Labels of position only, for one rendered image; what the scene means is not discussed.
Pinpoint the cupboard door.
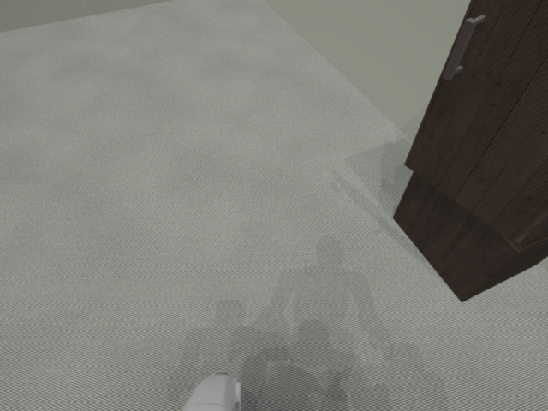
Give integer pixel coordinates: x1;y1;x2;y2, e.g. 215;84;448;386
404;0;548;243

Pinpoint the left robot thigh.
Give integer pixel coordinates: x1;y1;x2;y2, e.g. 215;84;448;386
182;375;241;411

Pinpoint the handle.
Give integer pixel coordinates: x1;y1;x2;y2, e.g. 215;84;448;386
442;15;486;80

